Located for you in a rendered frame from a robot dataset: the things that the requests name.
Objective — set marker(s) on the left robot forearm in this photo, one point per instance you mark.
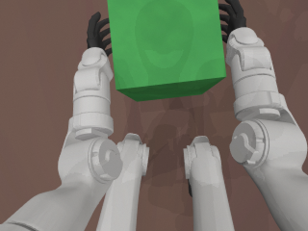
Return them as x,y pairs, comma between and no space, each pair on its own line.
91,99

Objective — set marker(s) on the right robot forearm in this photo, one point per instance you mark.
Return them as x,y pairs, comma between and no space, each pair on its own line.
253,79

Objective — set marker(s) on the robot right hand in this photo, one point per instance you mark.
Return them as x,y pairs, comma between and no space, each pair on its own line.
235,19

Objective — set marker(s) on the left robot thigh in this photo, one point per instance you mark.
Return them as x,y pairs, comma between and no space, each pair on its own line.
120,207

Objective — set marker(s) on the robot left hand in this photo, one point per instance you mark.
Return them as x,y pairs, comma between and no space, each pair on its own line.
95,37

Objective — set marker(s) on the right robot upper arm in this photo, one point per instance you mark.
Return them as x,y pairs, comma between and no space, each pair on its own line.
272,153

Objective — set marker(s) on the right robot foot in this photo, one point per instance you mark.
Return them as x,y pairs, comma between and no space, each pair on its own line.
190,188

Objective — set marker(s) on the left robot upper arm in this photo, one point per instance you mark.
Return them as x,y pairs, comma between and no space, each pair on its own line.
87,169

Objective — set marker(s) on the carton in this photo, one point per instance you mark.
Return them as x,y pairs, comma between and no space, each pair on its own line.
166,48

